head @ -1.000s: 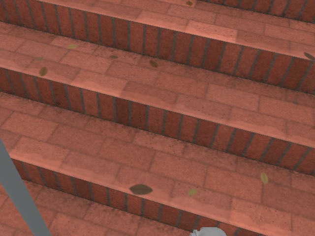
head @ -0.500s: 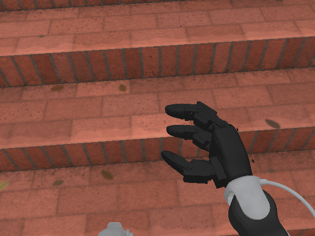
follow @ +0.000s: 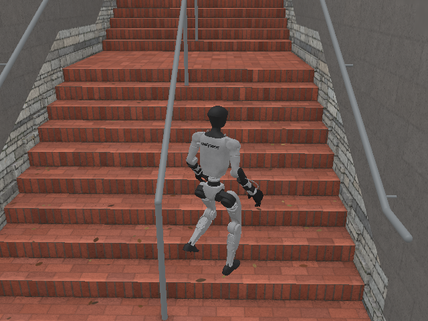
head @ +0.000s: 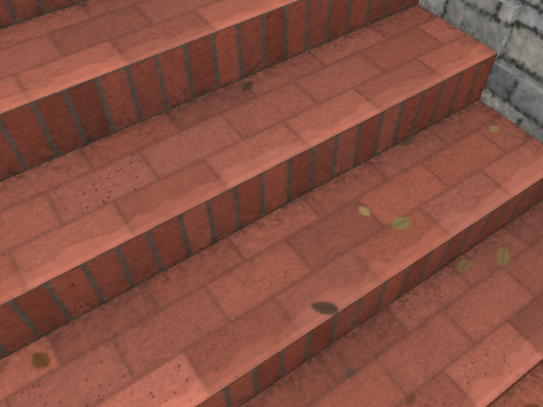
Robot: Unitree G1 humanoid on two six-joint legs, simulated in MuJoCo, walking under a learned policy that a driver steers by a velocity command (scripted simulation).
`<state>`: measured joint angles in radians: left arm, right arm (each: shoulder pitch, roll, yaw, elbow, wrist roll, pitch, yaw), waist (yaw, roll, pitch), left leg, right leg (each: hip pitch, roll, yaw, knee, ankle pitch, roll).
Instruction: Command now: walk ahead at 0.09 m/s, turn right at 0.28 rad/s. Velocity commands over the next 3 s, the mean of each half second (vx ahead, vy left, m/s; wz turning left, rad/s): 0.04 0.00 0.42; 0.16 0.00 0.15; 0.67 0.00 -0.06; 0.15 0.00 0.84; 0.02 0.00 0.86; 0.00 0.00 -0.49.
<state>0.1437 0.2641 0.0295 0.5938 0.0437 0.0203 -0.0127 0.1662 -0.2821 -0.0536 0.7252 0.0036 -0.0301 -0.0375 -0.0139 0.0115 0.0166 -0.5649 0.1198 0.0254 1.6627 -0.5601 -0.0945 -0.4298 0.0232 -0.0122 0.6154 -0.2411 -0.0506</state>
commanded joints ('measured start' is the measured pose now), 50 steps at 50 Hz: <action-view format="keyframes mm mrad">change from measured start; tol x32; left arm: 1 211 169 62 72 -56 10 10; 50 -36 -67 -47 -113 -81 -46 36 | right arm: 1 -46 49 40 -83 28 -17 -21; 50 283 -45 -9 -4 21 -47 -9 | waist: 1 86 -10 -227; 15 -105 -235 -242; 17 -44 546 -337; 21 48 65 22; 50 -62 132 108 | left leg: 1 -526 -59 -70 599 -65 25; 6 -604 -126 -226 646 -75 67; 14 -37 -134 38 -321 -61 112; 17 327 38 -929 -1261 612 407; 18 243 135 -1067 -1356 347 424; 22 -43 -63 -590 -1129 -36 255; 35 352 4 -491 -1175 656 254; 43 596 108 -624 -1337 -172 382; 50 712 211 -404 -1416 105 345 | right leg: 1 558 -400 402 -252 498 -256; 10 11 -258 -108 -449 285 -90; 15 392 -272 -119 24 1444 -77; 16 199 -224 -101 347 1064 -12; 17 -163 37 24 763 -110 108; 18 -231 64 198 1166 -172 130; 34 -469 2 43 872 -59 200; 50 -1163 -107 178 1457 -205 139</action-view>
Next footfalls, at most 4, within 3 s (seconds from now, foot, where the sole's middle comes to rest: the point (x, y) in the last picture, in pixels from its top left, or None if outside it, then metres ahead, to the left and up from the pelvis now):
0.30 left None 0.17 0.21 -0.61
1.20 right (329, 268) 0.65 -0.09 -0.46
1.68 left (268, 145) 0.87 0.03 -0.31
2.18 right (313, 80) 1.09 -0.08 -0.31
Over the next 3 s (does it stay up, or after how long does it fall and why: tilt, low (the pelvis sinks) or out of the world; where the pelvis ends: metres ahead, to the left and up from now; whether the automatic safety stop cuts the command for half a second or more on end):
stays up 0.99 -0.07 0.45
